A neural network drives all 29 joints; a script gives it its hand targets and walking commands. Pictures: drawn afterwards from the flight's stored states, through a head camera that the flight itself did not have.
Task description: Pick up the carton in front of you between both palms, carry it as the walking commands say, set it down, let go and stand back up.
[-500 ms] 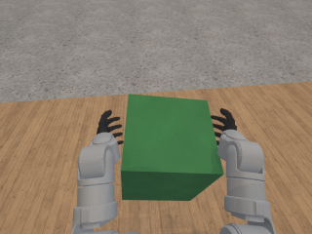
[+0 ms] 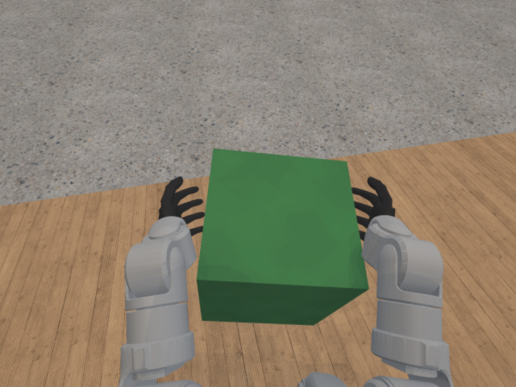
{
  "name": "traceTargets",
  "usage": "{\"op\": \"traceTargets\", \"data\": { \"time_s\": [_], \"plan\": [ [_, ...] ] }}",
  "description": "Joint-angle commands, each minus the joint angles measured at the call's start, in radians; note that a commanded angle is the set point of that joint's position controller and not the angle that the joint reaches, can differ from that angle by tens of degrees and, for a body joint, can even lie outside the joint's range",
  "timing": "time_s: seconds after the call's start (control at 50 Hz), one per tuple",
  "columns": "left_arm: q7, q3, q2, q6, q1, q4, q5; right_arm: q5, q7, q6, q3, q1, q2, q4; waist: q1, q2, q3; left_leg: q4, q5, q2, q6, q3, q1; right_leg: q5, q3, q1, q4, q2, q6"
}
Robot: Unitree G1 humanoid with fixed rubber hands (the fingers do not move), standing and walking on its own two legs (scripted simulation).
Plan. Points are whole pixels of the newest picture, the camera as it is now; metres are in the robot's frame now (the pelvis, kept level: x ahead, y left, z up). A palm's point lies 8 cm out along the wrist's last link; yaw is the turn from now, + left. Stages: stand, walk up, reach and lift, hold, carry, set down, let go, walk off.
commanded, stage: carry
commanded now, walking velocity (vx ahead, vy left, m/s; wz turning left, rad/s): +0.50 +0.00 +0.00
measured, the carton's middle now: (269, 246) +0.35 -0.01 -0.01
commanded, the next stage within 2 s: none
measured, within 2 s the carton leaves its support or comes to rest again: neither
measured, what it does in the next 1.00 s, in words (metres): goes down: right foot 0.04 m lower, then left foot 0.05 m lower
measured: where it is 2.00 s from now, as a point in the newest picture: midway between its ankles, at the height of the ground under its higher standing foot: (242, 180)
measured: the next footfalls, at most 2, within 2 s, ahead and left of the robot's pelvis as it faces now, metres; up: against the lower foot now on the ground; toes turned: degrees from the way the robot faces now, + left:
right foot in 0.28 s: +0.34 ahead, -0.03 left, -0.04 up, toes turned -3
left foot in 0.76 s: +0.67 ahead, +0.08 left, -0.09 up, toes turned +4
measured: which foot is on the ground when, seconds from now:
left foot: down 0.00-0.30, up 0.32-0.74, down 0.76-1.00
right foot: up 0.00-0.26, down 0.28-0.78, up 0.80-1.00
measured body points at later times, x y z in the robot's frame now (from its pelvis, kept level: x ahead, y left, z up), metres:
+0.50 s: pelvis +0.33 -0.01 -0.05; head +0.37 -0.02 +0.40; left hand +0.64 +0.18 +0.01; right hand +0.68 -0.12 +0.00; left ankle +0.33 +0.16 -0.71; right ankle +0.30 -0.03 -0.78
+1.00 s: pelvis +0.67 +0.03 -0.10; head +0.71 +0.03 +0.35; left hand +1.02 +0.15 -0.02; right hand +1.01 -0.15 -0.02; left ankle +0.63 +0.08 -0.83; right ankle +0.71 -0.12 -0.76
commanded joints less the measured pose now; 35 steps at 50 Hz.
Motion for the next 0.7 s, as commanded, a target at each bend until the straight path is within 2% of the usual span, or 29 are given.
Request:
{"op": "traceTargets", "data": {
  "time_s": [0.0,0.02,0.06,0.08,0.1,0.12,0.16,0.18,0.2,0.22,0.24,0.26,0.28,0.3,0.32,0.34,0.36,0.38,0.42,0.46,0.48,0.5,0.52,0.56,0.58,0.62,0.64,0.66,0.68],
  "plan": [
    [-0.094,-0.669,-0.799,-0.029,-0.511,-0.015,-0.185,0.274,0.188,-0.052,0.712,-0.548,0.787,-0.026,0.001,0.153,-0.388,-0.094,0.806,0.192,-0.024,-0.220,0.481,0.272,-0.046,-0.157,-0.200,-0.010,-0.002],
    [-0.094,-0.693,-0.771,-0.029,-0.505,-0.052,-0.188,0.268,0.191,-0.045,0.701,-0.506,0.808,0.017,-0.002,0.123,-0.377,-0.102,0.808,0.149,-0.010,-0.141,0.477,0.327,-0.095,-0.106,-0.327,0.021,-0.014],
    [-0.102,-0.715,-0.778,-0.021,-0.556,-0.151,-0.198,0.290,0.190,-0.050,0.733,-0.543,0.818,-0.071,-0.062,0.117,-0.373,-0.085,0.738,0.163,0.020,-0.178,0.532,0.376,-0.091,-0.112,-0.412,0.029,-0.039],
    [-0.099,-0.719,-0.781,-0.025,-0.590,-0.184,-0.225,0.316,0.198,-0.050,0.756,-0.577,0.853,-0.085,-0.043,0.088,-0.338,-0.057,0.820,0.106,-0.019,-0.120,0.576,0.435,-0.179,-0.119,-0.528,0.069,-0.037],
    [-0.101,-0.699,-0.779,-0.003,-0.524,-0.097,-0.208,0.284,0.187,-0.038,0.727,-0.545,0.791,-0.070,-0.046,0.099,-0.306,-0.074,0.816,0.138,-0.053,-0.138,0.478,0.476,-0.153,-0.045,-0.552,0.064,-0.056],
    [-0.107,-0.709,-0.780,-0.012,-0.533,-0.140,-0.244,0.291,0.177,-0.046,0.758,-0.582,0.781,-0.158,-0.033,0.043,-0.322,-0.019,0.846,0.120,-0.049,-0.096,0.511,0.504,-0.189,0.023,-0.659,0.088,-0.054],
    [-0.109,-0.697,-0.739,0.004,-0.479,-0.119,-0.225,0.254,0.158,-0.038,0.721,-0.546,0.752,-0.112,0.011,0.104,-0.404,0.161,0.924,0.123,-0.075,-0.074,0.449,0.576,-0.211,0.261,-0.733,0.128,-0.080],
    [-0.108,-0.667,-0.701,0.009,-0.430,-0.067,-0.215,0.236,0.153,-0.021,0.711,-0.481,0.708,-0.052,0.078,0.066,-0.455,0.345,0.814,0.117,-0.084,-0.017,0.384,0.669,-0.169,0.450,-0.779,0.074,-0.094],
    [-0.112,-0.652,-0.673,0.018,-0.385,-0.019,-0.197,0.212,0.147,-0.020,0.702,-0.500,0.700,-0.031,0.131,-0.029,-0.459,0.570,0.480,0.095,-0.108,-0.037,0.139,0.814,-0.032,0.664,-0.758,-0.088,-0.139],
    [-0.101,-0.670,-0.681,0.010,-0.426,-0.058,-0.215,0.218,0.147,-0.014,0.692,-0.477,0.741,-0.015,0.124,-0.217,-0.528,0.673,-0.251,-0.004,-0.097,-0.118,-0.168,1.261,0.230,0.952,-0.580,-0.286,-0.201],
    [-0.097,-0.643,-0.664,0.021,-0.406,0.026,-0.190,0.179,0.143,-0.004,0.664,-0.433,0.691,0.032,0.151,-0.289,-0.569,0.902,-0.444,-0.052,-0.127,-0.162,-0.471,1.182,0.479,1.127,-0.550,-0.388,-0.349],
    [-0.091,-0.641,-0.660,0.013,-0.415,-0.008,-0.197,0.197,0.142,0.006,0.648,-0.461,0.717,0.057,0.148,-0.288,-0.614,0.977,-0.437,-0.015,-0.091,-0.202,-0.557,0.924,0.557,1.131,-0.528,-0.431,-0.376],
    [-0.099,-0.631,-0.681,0.016,-0.450,-0.012,-0.186,0.178,0.135,0.006,0.630,-0.505,0.713,0.055,0.114,-0.125,-0.518,0.916,-0.369,0.006,-0.051,-0.201,-0.506,0.711,0.569,0.931,-0.607,-0.378,-0.310],
    [-0.119,-0.682,-0.777,0.014,-0.494,-0.014,-0.239,0.182,0.137,-0.003,0.645,-0.494,0.768,0.034,0.098,-0.031,-0.478,0.775,-0.312,0.032,-0.045,-0.184,-0.444,0.598,0.457,0.825,-0.656,-0.309,-0.241],
    [-0.142,-0.713,-0.860,0.002,-0.579,-0.053,-0.303,0.186,0.141,-0.021,0.644,-0.525,0.813,0.002,0.091,0.001,-0.438,0.701,-0.315,0.050,-0.057,-0.168,-0.400,0.560,0.408,0.739,-0.687,-0.294,-0.231],
    [-0.159,-0.733,-0.879,-0.004,-0.660,-0.077,-0.333,0.153,0.143,-0.024,0.596,-0.477,0.831,0.098,0.082,0.016,-0.369,0.641,-0.241,0.056,-0.067,-0.129,-0.382,0.525,0.291,0.609,-0.724,-0.272,-0.216],
    [-0.175,-0.763,-0.921,-0.025,-0.696,-0.098,-0.356,0.211,0.158,-0.052,0.671,-0.630,0.893,-0.028,0.097,-0.037,-0.399,0.594,-0.242,0.049,-0.071,-0.107,-0.350,0.550,0.328,0.592,-0.723,-0.261,-0.217],
    [-0.182,-0.771,-0.929,-0.031,-0.689,-0.086,-0.358,0.185,0.159,-0.056,0.654,-0.616,0.915,0.012,0.107,-0.114,-0.403,0.574,-0.191,0.056,-0.079,-0.090,-0.325,0.540,0.290,0.551,-0.742,-0.247,-0.190],
    [-0.188,-0.788,-0.943,-0.047,-0.707,-0.071,-0.384,0.144,0.154,-0.071,0.642,-0.561,0.928,0.045,0.115,-0.094,-0.351,0.459,-0.079,0.054,-0.082,-0.051,-0.347,0.689,0.247,0.565,-0.755,-0.203,-0.201],
    [-0.195,-0.803,-0.935,-0.065,-0.720,-0.094,-0.388,0.142,0.152,-0.093,0.659,-0.570,0.932,0.028,0.123,-0.089,-0.389,0.300,0.067,0.028,-0.066,-0.028,-0.283,0.761,0.134,0.585,-0.756,-0.155,-0.166],
    [-0.195,-0.763,-0.935,-0.066,-0.641,-0.046,-0.358,0.153,0.147,-0.101,0.706,-0.657,0.929,-0.053,0.127,-0.151,-0.404,0.291,0.102,0.048,-0.067,-0.053,-0.309,0.792,0.148,0.664,-0.723,-0.169,-0.138],
    [-0.194,-0.762,-0.905,-0.060,-0.627,-0.034,-0.350,0.153,0.140,-0.107,0.695,-0.642,0.915,-0.026,0.133,-0.124,-0.414,0.239,0.140,0.026,-0.057,-0.022,-0.301,0.892,0.113,0.703,-0.701,-0.137,-0.117],
    [-0.184,-0.747,-0.867,-0.054,-0.600,0.003,-0.343,0.134,0.138,-0.084,0.678,-0.512,0.860,0.063,0.154,-0.119,-0.389,0.167,0.210,0.026,-0.063,-0.004,-0.317,0.883,0.091,0.747,-0.651,-0.142,-0.123],
    [-0.180,-0.728,-0.867,-0.053,-0.523,0.013,-0.319,0.165,0.133,-0.099,0.738,-0.608,0.841,-0.067,0.174,-0.130,-0.367,0.009,0.297,-0.024,-0.050,0.041,-0.356,0.953,0.016,0.837,-0.621,-0.066,-0.054],
    [-0.169,-0.687,-0.827,-0.038,-0.459,0.056,-0.289,0.137,0.131,-0.066,0.691,-0.482,0.821,0.032,0.191,-0.146,-0.353,-0.057,0.423,-0.016,-0.041,0.059,-0.277,0.881,-0.007,0.811,-0.617,-0.049,-0.058],
    [-0.164,-0.697,-0.844,-0.033,-0.495,0.030,-0.310,0.160,0.140,-0.058,0.707,-0.515,0.791,-0.036,0.155,-0.154,-0.362,-0.107,0.428,-0.086,-0.036,0.098,-0.112,1.028,0.001,0.750,-0.498,-0.057,-0.050],
    [-0.156,-0.702,-0.826,-0.029,-0.497,0.016,-0.299,0.162,0.137,-0.041,0.708,-0.529,0.770,-0.038,0.089,-0.196,-0.380,-0.209,0.447,-0.071,-0.042,0.068,0.020,0.982,-0.037,0.716,-0.361,-0.053,-0.045],
    [-0.148,-0.699,-0.780,-0.016,-0.480,0.049,-0.273,0.152,0.136,-0.030,0.677,-0.518,0.728,-0.015,0.045,-0.127,-0.371,-0.250,0.537,-0.012,-0.036,0.042,0.170,0.829,-0.046,0.600,-0.204,-0.056,-0.023],
    [-0.139,-0.688,-0.769,-0.008,-0.553,-0.011,-0.290,0.128,0.130,-0.019,0.659,-0.459,0.717,0.018,-0.002,0.008,-0.417,-0.158,0.824,0.132,0.022,-0.072,0.417,0.483,-0.055,0.366,-0.035,-0.014,0.009]
  ]
}}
